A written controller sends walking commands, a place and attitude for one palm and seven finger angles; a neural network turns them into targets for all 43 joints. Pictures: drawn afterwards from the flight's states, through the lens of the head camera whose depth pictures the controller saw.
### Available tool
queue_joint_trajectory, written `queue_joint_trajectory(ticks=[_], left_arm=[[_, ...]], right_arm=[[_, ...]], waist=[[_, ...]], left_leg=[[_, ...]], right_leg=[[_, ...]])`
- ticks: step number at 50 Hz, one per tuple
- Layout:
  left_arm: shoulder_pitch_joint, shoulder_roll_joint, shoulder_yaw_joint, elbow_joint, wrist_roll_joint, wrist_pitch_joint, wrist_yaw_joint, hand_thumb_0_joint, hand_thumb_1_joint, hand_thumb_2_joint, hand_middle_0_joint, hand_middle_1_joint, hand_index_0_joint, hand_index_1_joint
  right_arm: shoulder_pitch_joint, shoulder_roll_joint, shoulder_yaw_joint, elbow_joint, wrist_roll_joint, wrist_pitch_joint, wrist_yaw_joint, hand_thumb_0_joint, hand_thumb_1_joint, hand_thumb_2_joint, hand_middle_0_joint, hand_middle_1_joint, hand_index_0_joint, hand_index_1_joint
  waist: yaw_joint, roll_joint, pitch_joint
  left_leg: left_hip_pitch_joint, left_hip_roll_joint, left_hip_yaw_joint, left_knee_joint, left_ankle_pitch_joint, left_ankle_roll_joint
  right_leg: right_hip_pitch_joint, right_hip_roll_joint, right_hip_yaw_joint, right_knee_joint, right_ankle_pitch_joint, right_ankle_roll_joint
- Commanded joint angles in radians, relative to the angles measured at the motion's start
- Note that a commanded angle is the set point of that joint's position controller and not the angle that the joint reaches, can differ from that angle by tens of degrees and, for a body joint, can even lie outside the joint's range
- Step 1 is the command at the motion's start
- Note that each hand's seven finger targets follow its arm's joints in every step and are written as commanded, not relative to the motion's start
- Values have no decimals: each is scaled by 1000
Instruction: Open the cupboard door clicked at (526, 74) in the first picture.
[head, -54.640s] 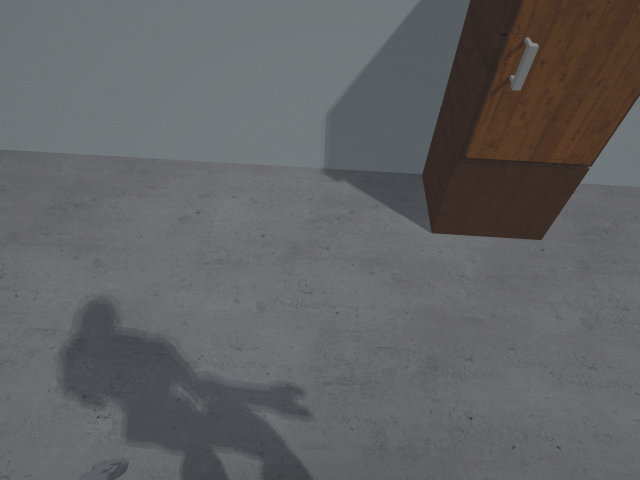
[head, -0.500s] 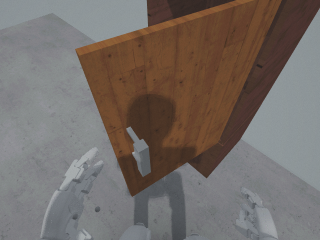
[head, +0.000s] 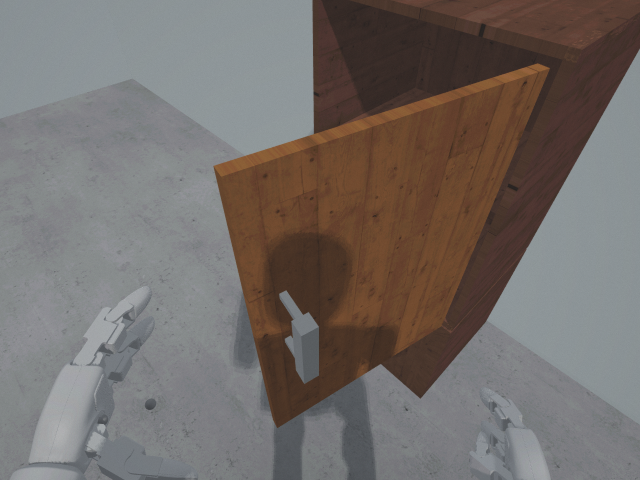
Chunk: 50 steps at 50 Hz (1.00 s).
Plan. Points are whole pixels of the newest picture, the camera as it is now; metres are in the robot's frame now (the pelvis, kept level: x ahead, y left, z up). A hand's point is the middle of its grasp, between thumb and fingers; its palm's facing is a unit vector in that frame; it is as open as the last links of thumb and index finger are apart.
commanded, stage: draw the hand back to the body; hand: left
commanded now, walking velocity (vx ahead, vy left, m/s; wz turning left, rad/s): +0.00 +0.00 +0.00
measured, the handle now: (297, 337) +0.29 +0.07 +0.04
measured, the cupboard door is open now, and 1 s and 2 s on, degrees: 78 78 78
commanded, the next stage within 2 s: step back with the hand held close in 0.98 s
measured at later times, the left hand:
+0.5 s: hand (64, 323) +0.20 +0.26 +0.18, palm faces +0.37 -0.84 -0.40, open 10.3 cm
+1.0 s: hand (60, 314) +0.20 +0.25 +0.20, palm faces +0.42 -0.82 -0.39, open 7.5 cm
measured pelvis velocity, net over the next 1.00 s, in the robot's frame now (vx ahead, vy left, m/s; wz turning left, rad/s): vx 0.01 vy -0.01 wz -0.02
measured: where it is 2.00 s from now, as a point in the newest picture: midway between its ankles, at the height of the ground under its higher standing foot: outside the picture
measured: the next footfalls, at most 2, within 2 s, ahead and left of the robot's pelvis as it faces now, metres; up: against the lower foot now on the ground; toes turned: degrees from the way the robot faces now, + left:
none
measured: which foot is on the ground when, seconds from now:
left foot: down 0.00-1.00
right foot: down 0.00-1.00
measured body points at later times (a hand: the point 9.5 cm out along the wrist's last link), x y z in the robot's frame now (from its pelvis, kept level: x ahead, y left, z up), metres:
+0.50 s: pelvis +0.02 +0.01 +0.04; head +0.00 +0.00 +0.49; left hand +0.18 +0.30 +0.20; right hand +0.21 -0.20 -0.03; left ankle +0.02 +0.08 -0.70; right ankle -0.01 -0.10 -0.70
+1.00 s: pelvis +0.01 -0.01 +0.05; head -0.01 -0.02 +0.49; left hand +0.17 +0.29 +0.22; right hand +0.19 -0.24 -0.04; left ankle +0.02 +0.08 -0.70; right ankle -0.01 -0.10 -0.70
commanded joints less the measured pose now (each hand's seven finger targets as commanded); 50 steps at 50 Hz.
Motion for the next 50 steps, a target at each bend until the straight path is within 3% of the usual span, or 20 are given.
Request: queue_joint_trajectory(ticks=[1, 3, 6, 8, 12, 16, 19, 22, 30, 33, 36, 41, 42, 43, 50], left_arm=[[-17, 107, 71, -213, 74, 9, 147, 0, -115, 465, -164, -300, -164, -300], [-65, 141, 98, -221, 89, 6, 172, 0, -45, 495, -166, -300, -166, -300], [-61, 135, 99, -245, 102, 3, 186, 0, 60, 540, -170, -300, -170, -300], [-74, 152, 123, -228, 106, 8, 191, 0, 130, 570, -173, -300, -173, -300], [-99, 156, 160, -206, 101, 10, 191, 0, 270, 630, -178, -300, -178, -300], [-146, 166, 191, -203, 100, 4, 187, 0, 410, 690, -182, -300, -182, -300], [-145, 186, 232, -205, 99, 0, 187, 0, 515, 735, -186, -300, -186, -300], [-180, 199, 258, -219, 98, -3, 183, 0, 620, 780, -190, -300, -190, -300], [-271, 248, 353, -174, 81, -19, 185, 0, 900, 900, -200, -300, -200, -300], [-229, 188, 298, -123, 80, -14, 171, 0, 900, 900, -200, -300, -200, -300], [-244, 210, 311, -148, 78, -19, 170, 0, 900, 900, -200, -300, -200, -300], [-276, 237, 328, -180, 81, -32, 175, 0, 900, 900, -200, -300, -200, -300], [-278, 243, 336, -177, 81, -33, 177, 0, 900, 900, -200, -300, -200, -300], [-283, 260, 347, -189, 83, -37, 180, 0, 900, 900, -200, -300, -200, -300], [-260, 222, 322, -138, 78, -44, 175, 0, 900, 900, -200, -300, -200, -300]], right_arm=[[-118, -91, -34, -154, -10, -29, -18, 0, -900, -900, 200, 300, 200, 300], [-127, -99, -31, -136, -16, -36, -23, 0, -900, -900, 200, 300, 200, 300], [-133, -97, -23, -112, -20, -53, -18, 0, -900, -900, 200, 300, 200, 300], [-147, -103, -23, -94, -21, -60, -14, 0, -900, -900, 200, 300, 200, 300], [-165, -106, -26, -66, -27, -62, -5, 0, -900, -900, 200, 300, 200, 300], [-174, -109, -28, -43, -30, -62, 6, 0, -900, -900, 200, 300, 200, 300], [-176, -111, -34, -29, -35, -66, 13, 0, -900, -900, 200, 300, 200, 300], [-176, -115, -38, -17, -36, -63, 23, 0, -900, -900, 200, 300, 200, 300], [-201, -115, -47, 8, -34, -50, 28, 0, -900, -900, 200, 300, 200, 300], [-208, -120, -52, 12, -33, -44, 35, 0, -900, -900, 200, 300, 200, 300], [-212, -122, -57, 7, -35, -40, 36, 0, -900, -900, 200, 300, 200, 300], [-221, -113, -53, 17, -34, -51, 27, 0, -900, -900, 200, 300, 200, 300], [-221, -111, -52, 19, -35, -55, 26, 0, -900, -900, 200, 300, 200, 300], [-223, -115, -55, 23, -35, -60, 24, 0, -900, -900, 200, 300, 200, 300], [-225, -109, -57, 35, -35, -71, 24, 0, -900, -900, 200, 300, 200, 300]], waist=[[-9, -27, 38], [-6, -25, 36], [0, 23, 17], [6, 27, 33], [10, -22, 54], [11, 13, 70], [20, -1, 39], [18, 30, 39], [23, 5, 69], [21, 6, 94], [23, -32, 70], [22, 24, 84], [24, 9, 91], [27, 38, 76], [23, -13, 108]], left_leg=[[152, 25, -79, -257, 126, -21], [196, 25, -84, -296, 133, -20], [270, 30, -98, -360, 207, -24], [296, 35, -105, -395, 259, -30], [340, 39, -101, -448, 311, -35], [390, 43, -97, -490, 367, -45], [428, 47, -92, -503, 469, -53], [462, 52, -89, -512, 532, -62], [464, 43, -68, -542, 461, -48], [474, 43, -57, -545, 457, -40], [473, 35, -46, -545, 424, -29], [473, 25, -42, -544, 373, -27], [473, 25, -45, -544, 372, -27], [480, 25, -40, -540, 373, -27], [482, 23, -34, -543, 342, -20]], right_leg=[[34, -43, 88, -267, 106, 3], [77, -46, 87, -299, 113, 1], [145, -47, 75, -306, 185, 0], [186, -45, 73, -325, 222, -1], [247, -42, 71, -369, 257, 2], [291, -40, 73, -404, 290, 1], [335, -41, 74, -413, 345, 2], [348, -39, 78, -430, 373, 3], [377, -40, 87, -471, 372, 1], [368, -41, 89, -487, 372, 4], [383, -42, 95, -492, 378, 7], [375, -45, 110, -513, 350, 3], [372, -44, 107, -514, 347, 2], [380, -46, 113, -517, 352, 0], [356, -46, 118, -534, 322, 7]])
